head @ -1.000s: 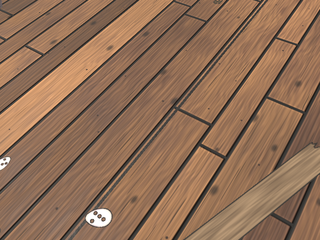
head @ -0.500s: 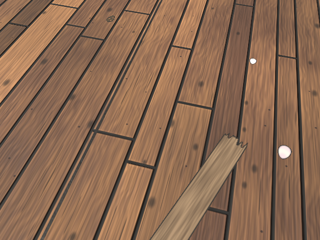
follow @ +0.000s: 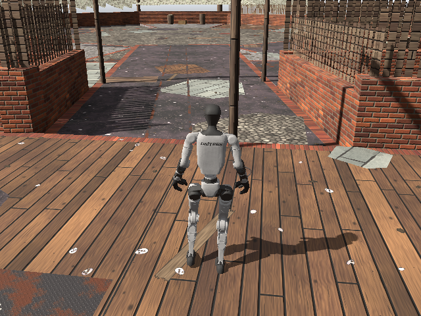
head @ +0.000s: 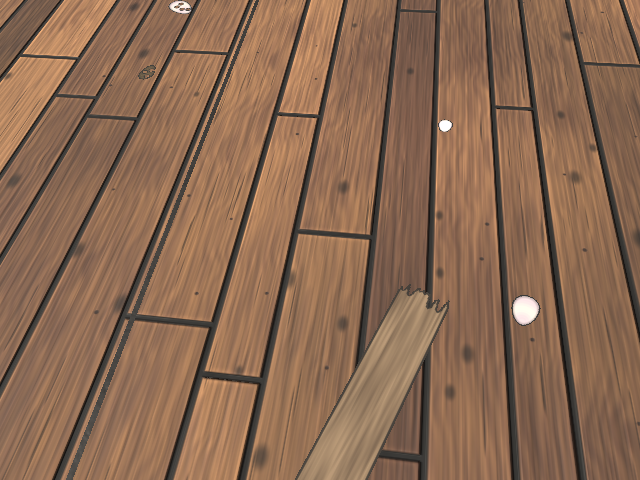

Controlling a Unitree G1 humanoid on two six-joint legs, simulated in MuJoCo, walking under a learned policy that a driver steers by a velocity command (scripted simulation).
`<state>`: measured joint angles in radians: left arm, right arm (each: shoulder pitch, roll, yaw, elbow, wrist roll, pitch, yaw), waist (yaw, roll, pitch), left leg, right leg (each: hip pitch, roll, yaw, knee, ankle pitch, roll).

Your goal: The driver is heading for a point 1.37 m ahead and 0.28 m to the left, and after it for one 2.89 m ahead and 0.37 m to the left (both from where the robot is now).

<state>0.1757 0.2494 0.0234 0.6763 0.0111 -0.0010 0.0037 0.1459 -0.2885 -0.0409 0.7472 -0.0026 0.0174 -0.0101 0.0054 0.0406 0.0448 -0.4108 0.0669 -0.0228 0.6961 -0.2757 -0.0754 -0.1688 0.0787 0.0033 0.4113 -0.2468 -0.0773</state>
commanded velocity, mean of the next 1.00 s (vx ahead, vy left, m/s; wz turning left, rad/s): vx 0.25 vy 0.00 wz -0.03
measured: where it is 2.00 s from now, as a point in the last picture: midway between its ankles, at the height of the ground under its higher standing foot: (322, 322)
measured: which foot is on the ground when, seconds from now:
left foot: up 0.00-0.04, down 0.06-1.00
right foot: down 0.00-0.56, up 0.58-1.00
